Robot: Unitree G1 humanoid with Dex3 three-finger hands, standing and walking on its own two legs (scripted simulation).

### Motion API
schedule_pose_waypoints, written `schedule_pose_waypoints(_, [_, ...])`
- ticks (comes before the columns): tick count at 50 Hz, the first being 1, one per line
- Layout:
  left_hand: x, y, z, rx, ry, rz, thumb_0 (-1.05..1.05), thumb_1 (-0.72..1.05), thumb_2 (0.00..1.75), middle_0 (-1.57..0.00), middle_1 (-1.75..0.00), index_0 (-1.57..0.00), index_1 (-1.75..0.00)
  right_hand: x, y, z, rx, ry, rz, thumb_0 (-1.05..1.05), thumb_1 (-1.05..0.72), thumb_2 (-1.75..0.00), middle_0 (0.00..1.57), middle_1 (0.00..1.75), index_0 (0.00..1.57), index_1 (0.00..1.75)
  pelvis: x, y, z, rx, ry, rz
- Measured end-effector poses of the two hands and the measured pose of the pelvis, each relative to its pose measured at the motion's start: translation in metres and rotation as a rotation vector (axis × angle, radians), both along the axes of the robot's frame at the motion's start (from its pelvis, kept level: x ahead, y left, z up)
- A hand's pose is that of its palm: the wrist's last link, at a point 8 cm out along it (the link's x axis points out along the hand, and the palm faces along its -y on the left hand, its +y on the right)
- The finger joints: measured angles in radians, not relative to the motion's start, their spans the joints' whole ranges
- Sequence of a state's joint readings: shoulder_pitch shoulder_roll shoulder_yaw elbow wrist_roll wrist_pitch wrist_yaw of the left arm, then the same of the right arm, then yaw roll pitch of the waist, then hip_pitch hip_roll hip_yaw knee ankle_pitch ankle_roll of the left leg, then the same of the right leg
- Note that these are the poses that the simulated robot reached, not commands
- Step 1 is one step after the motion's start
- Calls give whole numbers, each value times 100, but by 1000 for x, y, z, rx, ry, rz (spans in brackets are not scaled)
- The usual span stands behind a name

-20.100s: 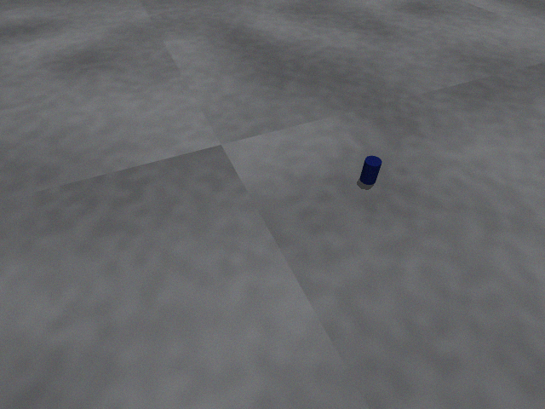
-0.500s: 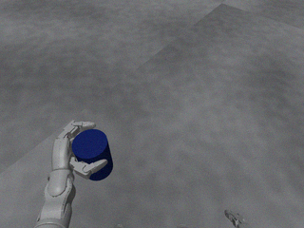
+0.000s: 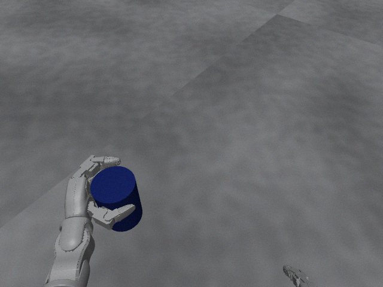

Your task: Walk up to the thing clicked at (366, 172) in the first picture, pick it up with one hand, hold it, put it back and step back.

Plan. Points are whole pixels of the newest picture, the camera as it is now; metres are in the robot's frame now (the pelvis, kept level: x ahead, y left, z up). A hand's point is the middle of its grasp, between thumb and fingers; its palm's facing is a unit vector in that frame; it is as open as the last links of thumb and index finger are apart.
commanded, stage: hold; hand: left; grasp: from the side
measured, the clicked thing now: (119, 200) +0.32 +0.16 -0.02
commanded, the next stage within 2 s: none
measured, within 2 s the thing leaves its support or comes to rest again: neither
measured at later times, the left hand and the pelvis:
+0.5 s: hand (106, 194) +0.31 +0.18 +0.03, palm faces +0.14 -0.99 -0.05, open 11.7 cm; pelvis +0.00 +0.00 +0.00, yaw +0 degrees
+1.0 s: hand (105, 192) +0.32 +0.18 +0.04, palm faces +0.14 -0.99 -0.04, open 11.7 cm; pelvis +0.00 +0.01 +0.00, yaw +0 degrees
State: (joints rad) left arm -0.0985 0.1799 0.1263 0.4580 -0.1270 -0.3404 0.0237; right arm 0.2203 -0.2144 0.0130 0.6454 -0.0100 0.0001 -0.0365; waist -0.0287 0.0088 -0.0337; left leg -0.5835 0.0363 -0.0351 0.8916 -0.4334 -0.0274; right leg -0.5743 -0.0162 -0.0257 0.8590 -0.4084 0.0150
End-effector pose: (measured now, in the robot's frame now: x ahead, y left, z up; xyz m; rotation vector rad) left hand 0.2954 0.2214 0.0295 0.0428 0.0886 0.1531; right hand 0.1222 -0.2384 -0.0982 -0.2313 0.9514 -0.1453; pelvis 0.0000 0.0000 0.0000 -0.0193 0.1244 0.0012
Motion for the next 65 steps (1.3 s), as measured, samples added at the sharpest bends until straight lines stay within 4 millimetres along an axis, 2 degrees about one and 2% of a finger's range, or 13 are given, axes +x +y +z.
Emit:
schedule_pose_waypoints(21, [-11, 6, 5, -2, -1, -2, -2, -59, 107, -61, -97, -62, -98, 2, 4, 8, 0, -37, 14, 1, -93, -91, 21, 30, 20, 30, -4, 4, 4, -1, -24, -1])
schedule_pose_waypoints(33, [-9, 5, 15, 5, -28, -13, -2, -58, 107, -60, -97, -62, -99, -4, 7, 7, 9, -29, 4, 1, -93, -91, 21, 30, 20, 30, -5, 5, 5, -1, -31, -1])
schedule_pose_waypoints(51, [-7, 8, 10, -6, -18, -6, -2, -58, 107, -60, -97, -61, -99, -7, 7, 5, 3, -14, -5, 1, -93, -91, 21, 30, 20, 30, -3, 8, 5, -4, -25, -3])
schedule_pose_waypoints(65, [-6, 8, 13, 4, -31, -9, -2, -58, 107, -60, -97, -61, -99, -6, 8, 5, 8, -20, -2, 1, -93, -91, 21, 30, 20, 30, -3, 8, 4, -5, -26, -3])
